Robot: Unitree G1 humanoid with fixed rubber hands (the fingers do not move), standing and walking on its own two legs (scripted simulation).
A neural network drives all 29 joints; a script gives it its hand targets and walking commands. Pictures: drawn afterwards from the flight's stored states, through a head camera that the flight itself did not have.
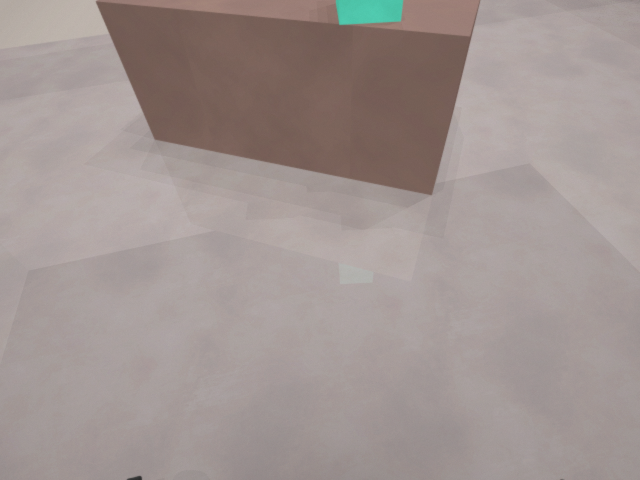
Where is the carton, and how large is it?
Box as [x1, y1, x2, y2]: [336, 0, 402, 24]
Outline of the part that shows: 336,0 339,24 400,20 402,0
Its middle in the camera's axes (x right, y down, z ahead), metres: +0.18 -0.94 +1.38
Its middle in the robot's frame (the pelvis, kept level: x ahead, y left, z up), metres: +1.67 -0.13 +0.04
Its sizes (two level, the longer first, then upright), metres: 0.223 0.222 0.227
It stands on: a pedestal, 0.71 m high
